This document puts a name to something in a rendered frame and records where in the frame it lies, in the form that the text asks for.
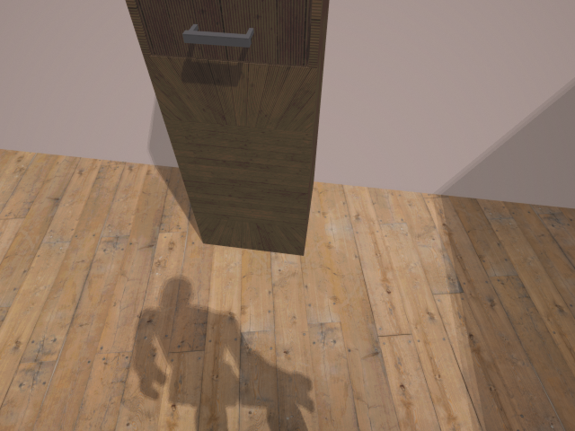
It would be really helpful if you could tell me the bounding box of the cabinet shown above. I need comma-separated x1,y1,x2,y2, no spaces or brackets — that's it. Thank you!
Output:
126,0,330,256

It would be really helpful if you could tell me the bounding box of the handle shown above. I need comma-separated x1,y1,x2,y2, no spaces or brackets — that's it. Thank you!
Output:
182,24,254,48

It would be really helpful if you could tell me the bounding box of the drawer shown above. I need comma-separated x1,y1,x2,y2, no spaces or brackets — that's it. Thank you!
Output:
136,0,313,66

